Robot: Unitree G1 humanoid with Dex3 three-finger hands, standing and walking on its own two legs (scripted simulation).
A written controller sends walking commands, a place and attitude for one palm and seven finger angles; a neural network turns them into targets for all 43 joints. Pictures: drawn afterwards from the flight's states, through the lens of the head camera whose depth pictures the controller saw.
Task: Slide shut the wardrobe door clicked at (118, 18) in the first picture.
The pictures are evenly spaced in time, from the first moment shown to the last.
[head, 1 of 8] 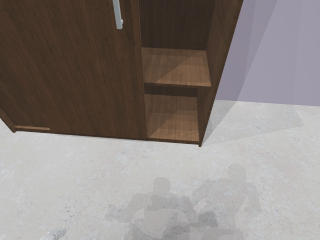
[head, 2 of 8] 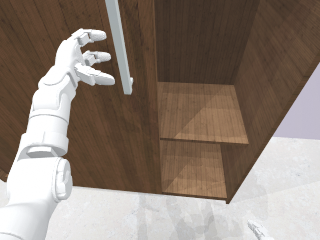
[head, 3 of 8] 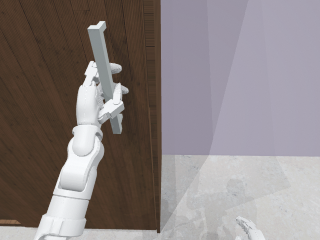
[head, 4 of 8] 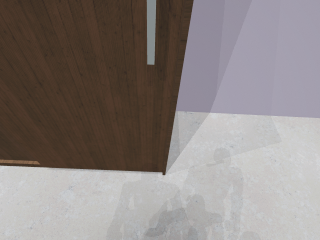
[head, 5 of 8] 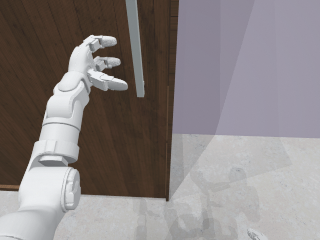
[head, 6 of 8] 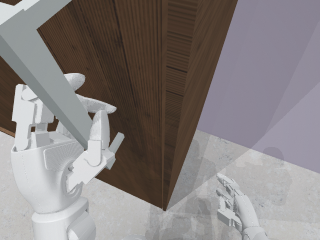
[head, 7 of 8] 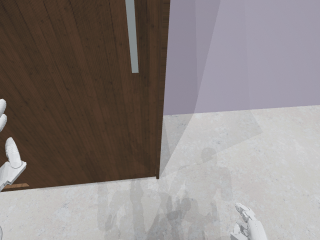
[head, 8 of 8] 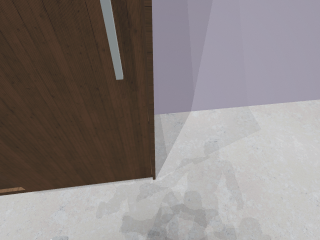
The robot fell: no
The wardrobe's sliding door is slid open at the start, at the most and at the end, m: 0.40 0.40 0.00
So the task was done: yes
